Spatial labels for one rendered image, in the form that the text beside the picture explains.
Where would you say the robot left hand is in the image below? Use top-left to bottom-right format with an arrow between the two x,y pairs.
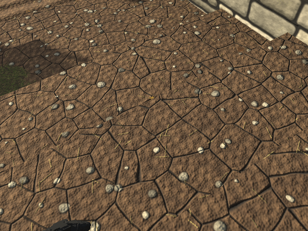
42,218 -> 91,231

